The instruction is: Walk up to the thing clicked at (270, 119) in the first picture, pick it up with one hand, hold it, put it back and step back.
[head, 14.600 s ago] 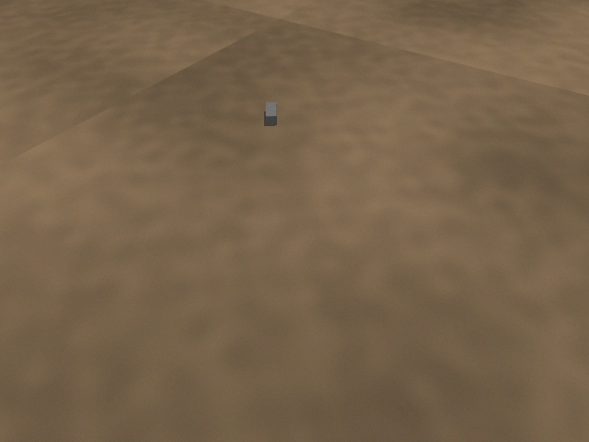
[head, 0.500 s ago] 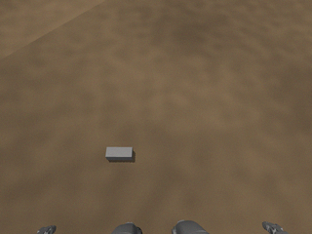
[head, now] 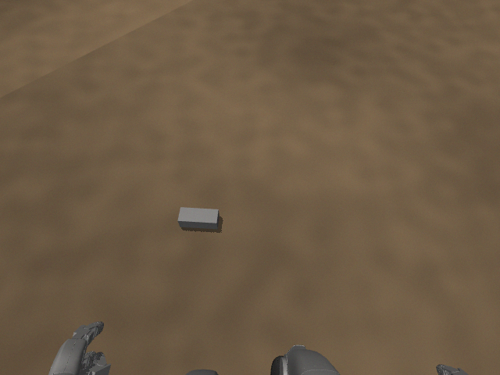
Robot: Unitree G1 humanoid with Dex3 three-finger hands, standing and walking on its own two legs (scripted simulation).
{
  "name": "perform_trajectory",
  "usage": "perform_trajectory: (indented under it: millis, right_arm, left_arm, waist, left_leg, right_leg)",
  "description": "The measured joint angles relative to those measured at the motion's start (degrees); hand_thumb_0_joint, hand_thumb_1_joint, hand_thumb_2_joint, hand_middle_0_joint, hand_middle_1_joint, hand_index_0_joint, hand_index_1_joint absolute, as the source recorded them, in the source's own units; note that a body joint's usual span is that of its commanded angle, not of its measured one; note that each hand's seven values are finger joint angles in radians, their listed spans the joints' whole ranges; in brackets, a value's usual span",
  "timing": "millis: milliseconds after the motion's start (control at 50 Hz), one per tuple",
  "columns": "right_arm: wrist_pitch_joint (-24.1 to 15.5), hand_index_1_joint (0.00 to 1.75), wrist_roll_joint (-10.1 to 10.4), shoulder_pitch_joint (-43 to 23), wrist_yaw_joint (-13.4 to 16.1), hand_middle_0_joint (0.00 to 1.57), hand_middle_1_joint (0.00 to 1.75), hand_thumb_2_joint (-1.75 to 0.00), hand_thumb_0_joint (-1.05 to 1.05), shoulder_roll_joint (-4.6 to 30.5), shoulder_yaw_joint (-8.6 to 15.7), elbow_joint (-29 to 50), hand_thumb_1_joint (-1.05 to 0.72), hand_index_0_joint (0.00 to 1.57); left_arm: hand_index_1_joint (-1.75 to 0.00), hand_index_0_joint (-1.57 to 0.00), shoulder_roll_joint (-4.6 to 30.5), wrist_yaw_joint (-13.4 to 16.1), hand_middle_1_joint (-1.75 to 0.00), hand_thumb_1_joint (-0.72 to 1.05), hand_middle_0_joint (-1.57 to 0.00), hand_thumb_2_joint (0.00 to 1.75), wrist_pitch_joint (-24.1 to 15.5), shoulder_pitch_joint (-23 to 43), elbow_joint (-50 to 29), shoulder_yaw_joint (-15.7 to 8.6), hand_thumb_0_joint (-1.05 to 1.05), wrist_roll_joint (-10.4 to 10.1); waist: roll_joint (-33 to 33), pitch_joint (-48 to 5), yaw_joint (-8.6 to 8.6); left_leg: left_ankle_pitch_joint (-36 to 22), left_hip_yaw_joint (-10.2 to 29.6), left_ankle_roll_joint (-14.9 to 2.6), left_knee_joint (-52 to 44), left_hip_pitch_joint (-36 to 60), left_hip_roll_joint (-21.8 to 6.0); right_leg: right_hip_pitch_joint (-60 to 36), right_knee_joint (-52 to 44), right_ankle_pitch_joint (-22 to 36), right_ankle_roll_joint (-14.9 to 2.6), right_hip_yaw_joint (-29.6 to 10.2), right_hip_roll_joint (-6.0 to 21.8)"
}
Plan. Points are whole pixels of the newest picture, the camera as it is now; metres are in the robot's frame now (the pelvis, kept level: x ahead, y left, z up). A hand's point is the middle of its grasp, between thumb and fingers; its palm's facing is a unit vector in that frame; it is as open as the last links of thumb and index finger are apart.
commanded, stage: walk up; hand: left
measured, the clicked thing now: (199, 218) +0.73 +0.24 -0.72
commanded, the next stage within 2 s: stand in 1.52 s
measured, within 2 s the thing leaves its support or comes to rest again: neither
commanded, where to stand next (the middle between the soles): +0.29 -0.02 m, yaw -1 degrees
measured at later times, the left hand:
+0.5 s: hand out of the picture -0.04 +0.23 -0.12, palm faces -0.01 -0.90 -0.43, open 7.4 cm
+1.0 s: hand out of the picture +0.01 +0.23 -0.13, palm faces -0.01 -0.92 -0.39, open 7.4 cm
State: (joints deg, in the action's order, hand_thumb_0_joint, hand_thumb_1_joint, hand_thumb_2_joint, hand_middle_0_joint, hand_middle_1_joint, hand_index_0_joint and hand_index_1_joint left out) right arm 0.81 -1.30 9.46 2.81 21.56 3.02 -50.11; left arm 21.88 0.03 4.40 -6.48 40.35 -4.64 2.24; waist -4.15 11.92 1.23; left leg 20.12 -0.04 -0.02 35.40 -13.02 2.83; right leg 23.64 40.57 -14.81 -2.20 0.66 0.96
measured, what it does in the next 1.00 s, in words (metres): steps on the spot: right foot, then left foot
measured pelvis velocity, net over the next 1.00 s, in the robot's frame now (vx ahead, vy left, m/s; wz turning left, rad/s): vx -0.06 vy -0.03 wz -0.02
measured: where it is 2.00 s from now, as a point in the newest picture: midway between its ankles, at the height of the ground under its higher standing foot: outside the picture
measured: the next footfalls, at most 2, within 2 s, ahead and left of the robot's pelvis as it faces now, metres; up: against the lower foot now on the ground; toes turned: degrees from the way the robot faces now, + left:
right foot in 0.30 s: -0.01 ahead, -0.15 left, +0.00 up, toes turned -2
left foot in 0.64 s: -0.01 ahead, +0.11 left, +0.00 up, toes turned -3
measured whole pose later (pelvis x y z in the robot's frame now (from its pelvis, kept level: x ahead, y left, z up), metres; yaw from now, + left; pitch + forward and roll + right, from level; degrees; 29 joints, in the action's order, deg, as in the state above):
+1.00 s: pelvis -0.06 -0.03 +0.01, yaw -1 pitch -3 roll -1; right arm 1.8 -0.2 9.5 -0.9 20.7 2.9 -55.4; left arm 20.1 0.7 -2.2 -12.4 56.3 -2.5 1.8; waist 2.0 3.5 0.9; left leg 25.6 3.0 0.0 41.9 -16.6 -0.4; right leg 13.0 32.8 -16.8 -0.7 0.9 -0.4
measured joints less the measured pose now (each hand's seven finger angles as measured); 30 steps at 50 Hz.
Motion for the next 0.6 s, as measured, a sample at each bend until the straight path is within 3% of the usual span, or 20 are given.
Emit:
perform_trajectory:
  millis: [40, 80, 120, 160, 260, 300, 340, 400, 460, 600]
  right_arm:
    - [0.19, 0.30, -0.78, 0.62, -0.82, 0.20, 0.30, -0.90, 0.01, -1.40, -0.52, -0.01, -0.91, 0.20]
    - [0.12, 0.30, -1.04, 1.51, -1.25, 0.21, 0.30, -0.90, 0.01, -1.49, -0.79, 0.12, -0.90, 0.20]
    - [0.14, 0.30, -1.37, 1.82, -1.20, 0.21, 0.30, -0.90, 0.01, -1.65, -0.90, -0.06, -0.90, 0.21]
    - [-0.10, 0.30, -1.36, 1.68, -1.28, 0.21, 0.30, -0.90, 0.01, -1.78, -0.89, 0.21, -0.90, 0.21]
    - [-0.64, 0.30, -1.34, -0.02, -2.50, 0.21, 0.30, -0.90, 0.01, -1.11, -0.60, 1.96, -0.90, 0.21]
    - [-0.23, 0.30, -1.34, -0.87, -3.02, 0.21, 0.30, -0.90, 0.01, -0.15, -0.38, 2.56, -0.90, 0.21]
    - [0.69, 0.30, -0.78, -0.88, -2.92, 0.21, 0.30, -0.90, 0.01, 1.30, 0.28, 1.88, -0.90, 0.21]
    - [1.65, 0.30, -0.25, 1.00, -2.95, 0.20, 0.30, -0.90, 0.01, 1.25, 0.41, -0.20, -0.90, 0.20]
    - [1.34, 0.30, 0.26, 2.01, -3.44, 0.20, 0.30, -0.90, 0.01, 1.97, 0.68, -1.60, -0.90, 0.20]
    - [0.93, 0.30, -0.17, 2.72, -4.32, 0.20, 0.30, -0.90, 0.01, 1.22, 0.75, -3.67, -0.91, 0.20]
  left_arm:
    - [-0.30, -0.20, 0.26, 0.04, -0.30, 0.91, -0.20, 0.90, 0.78, -0.50, 1.35, -0.23, 0.01, -0.43]
    - [-0.30, -0.20, -0.37, -0.04, -0.30, 0.91, -0.20, 0.90, 1.53, -1.30, 3.08, -0.05, 0.01, -0.41]
    - [-0.30, -0.20, -0.42, -0.43, -0.30, 0.91, -0.20, 0.90, 1.43, -2.69, 4.05, -0.14, 0.01, -0.79]
    - [-0.30, -0.20, 0.03, -0.83, -0.30, 0.91, -0.20, 0.90, 0.78, -4.46, 4.80, -0.45, 0.01, -1.08]
    - [-0.30, -0.20, 1.53, -1.17, -0.30, 0.91, -0.20, 0.90, -1.43, -8.20, 8.46, -0.32, 0.01, -1.40]
    - [-0.30, -0.20, 1.22, -0.72, -0.30, 0.91, -0.20, 0.90, -2.84, -8.97, 10.90, -0.32, 0.01, -1.27]
    - [-0.30, -0.20, -0.79, -0.19, -0.30, 0.91, -0.20, 0.90, -4.01, -8.98, 13.14, 0.04, 0.01, -0.56]
    - [-0.30, -0.20, -1.53, -0.27, -0.30, 0.91, -0.20, 0.90, -4.82, -11.24, 13.68, 0.83, 0.01, 0.19]
    - [-0.30, -0.20, -2.38, -0.01, -0.30, 0.90, -0.20, 0.90, -5.64, -11.75, 14.24, 1.14, 0.01, -0.15]
    - [-0.30, -0.20, -1.03, 0.52, -0.30, 0.90, -0.21, 0.90, -7.24, -9.75, 12.06, 1.07, 0.01, -0.73]
  waist:
    - [-2.02, -0.40, 0.24]
    - [-0.15, -1.49, -1.21]
    - [0.81, -2.69, -1.11]
    - [0.88, -3.95, -0.46]
    - [0.91, -5.51, -0.07]
    - [2.49, -5.70, -0.04]
    - [7.32, -5.24, -1.20]
    - [6.90, -8.46, 0.99]
    - [7.74, -9.09, 0.58]
    - [7.42, -6.78, 0.05]
  left_leg:
    - [-0.62, -0.89, -0.63, 0.26, -0.42, 0.44]
    - [-1.09, 1.01, -1.01, 0.96, -1.58, -1.48]
    - [-2.59, 1.50, -0.84, -0.49, -1.94, -3.23]
    - [-4.08, 1.06, -0.25, -1.96, -2.63, -4.43]
    - [-4.75, -0.44, 0.12, -0.76, -5.05, -5.86]
    - [-3.50, -0.64, 0.40, 2.61, -6.61, -7.14]
    - [0.03, 3.04, -0.73, 6.72, -7.73, -8.71]
    - [7.47, 4.77, -0.26, 12.81, -9.23, -4.30]
    - [5.43, 5.57, -0.10, 14.68, -9.51, -2.68]
    - [3.71, 2.71, 0.02, 4.90, -6.23, -3.50]
  right_leg:
    - [1.56, 4.50, -6.68, 0.27, -3.14, -1.26]
    - [3.11, 15.08, -13.46, 0.80, -4.83, -4.82]
    - [3.38, 23.11, -14.05, 0.97, -7.19, -6.91]
    - [2.11, 25.40, -12.75, 1.23, -8.87, -6.92]
    - [-8.69, 5.68, -14.18, 2.98, -6.73, -1.73]
    - [-13.49, -5.09, -9.66, 2.78, -4.73, -1.48]
    - [-15.55, -6.84, -7.36, 2.20, -2.11, -4.15]
    - [-14.48, -6.15, -7.65, 1.25, -3.78, -2.79]
    - [-15.34, -8.67, -6.19, 1.85, -3.54, -1.63]
    - [-14.76, -8.70, -6.13, 2.71, -1.34, -0.08]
